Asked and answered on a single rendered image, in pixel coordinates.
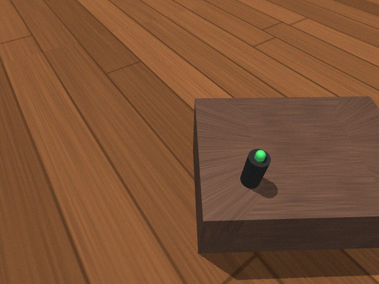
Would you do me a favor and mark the bottle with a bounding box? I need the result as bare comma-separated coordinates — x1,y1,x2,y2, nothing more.
240,149,271,189

